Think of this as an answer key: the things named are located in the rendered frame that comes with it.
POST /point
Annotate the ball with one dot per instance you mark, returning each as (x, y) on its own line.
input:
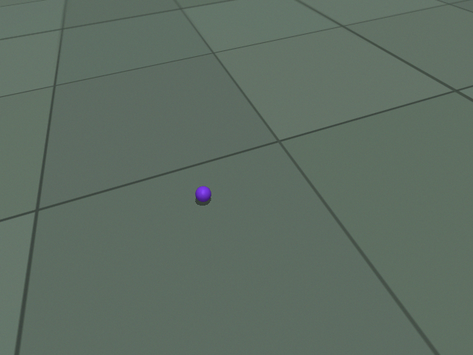
(203, 193)

